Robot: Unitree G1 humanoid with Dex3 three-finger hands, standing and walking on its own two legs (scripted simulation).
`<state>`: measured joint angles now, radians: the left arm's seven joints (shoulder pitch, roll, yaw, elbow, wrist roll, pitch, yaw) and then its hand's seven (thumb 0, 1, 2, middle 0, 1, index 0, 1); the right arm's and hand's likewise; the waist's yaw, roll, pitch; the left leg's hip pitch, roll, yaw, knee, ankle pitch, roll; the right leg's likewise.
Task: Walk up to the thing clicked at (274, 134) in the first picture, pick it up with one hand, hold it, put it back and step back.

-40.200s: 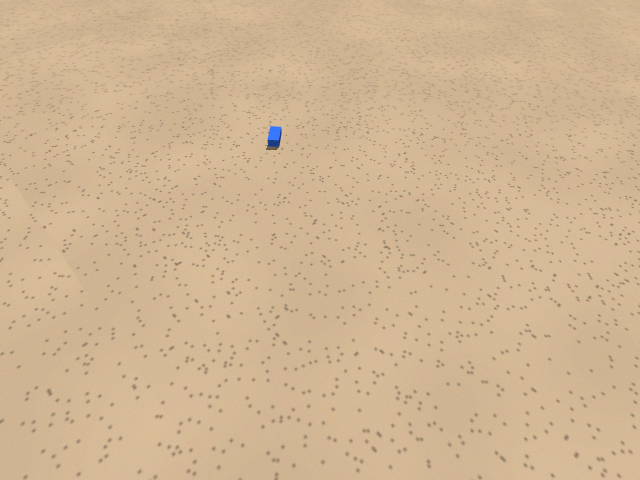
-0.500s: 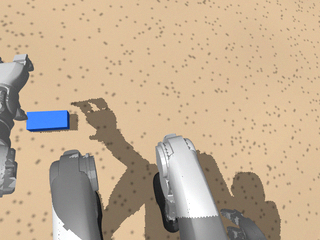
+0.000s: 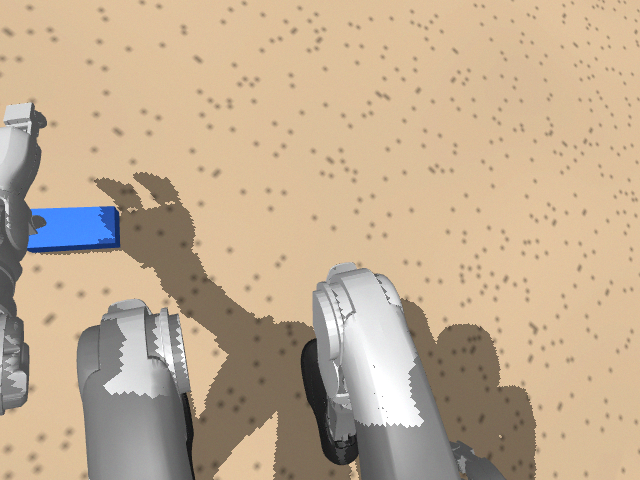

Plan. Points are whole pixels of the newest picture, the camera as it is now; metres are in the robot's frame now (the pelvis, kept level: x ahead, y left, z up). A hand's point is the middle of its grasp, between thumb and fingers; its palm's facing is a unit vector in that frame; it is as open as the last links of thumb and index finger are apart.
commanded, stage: home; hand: left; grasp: from above
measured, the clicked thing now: (73, 229) +0.45 +0.26 -0.31
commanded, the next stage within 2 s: none
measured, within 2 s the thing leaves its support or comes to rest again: neither
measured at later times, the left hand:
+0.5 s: hand out of the picture +0.31 +0.25 +0.06, palm faces -0.16 -0.78 -0.60, open 7.6 cm
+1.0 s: hand out of the picture +0.24 +0.21 +0.28, palm faces +0.19 -0.96 -0.21, open 7.4 cm
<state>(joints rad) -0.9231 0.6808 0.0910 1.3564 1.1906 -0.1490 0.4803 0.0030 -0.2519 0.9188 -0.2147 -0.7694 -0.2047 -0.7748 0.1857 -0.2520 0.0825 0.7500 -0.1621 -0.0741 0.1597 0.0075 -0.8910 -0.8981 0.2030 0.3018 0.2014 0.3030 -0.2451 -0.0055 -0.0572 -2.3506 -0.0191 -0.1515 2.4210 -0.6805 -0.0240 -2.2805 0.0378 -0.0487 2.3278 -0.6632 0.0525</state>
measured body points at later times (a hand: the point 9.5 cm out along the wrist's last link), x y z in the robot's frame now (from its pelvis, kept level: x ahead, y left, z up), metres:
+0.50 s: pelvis +0.01 +0.00 +0.18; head +0.17 +0.05 +0.59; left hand +0.31 +0.29 +0.10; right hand +0.22 -0.25 +0.07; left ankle +0.07 +0.13 -0.29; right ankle +0.10 -0.13 -0.29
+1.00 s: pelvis +0.06 +0.00 +0.35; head +0.12 +0.03 +0.79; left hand +0.23 +0.26 +0.30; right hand +0.25 -0.21 +0.27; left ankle +0.07 +0.13 -0.29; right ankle +0.10 -0.13 -0.29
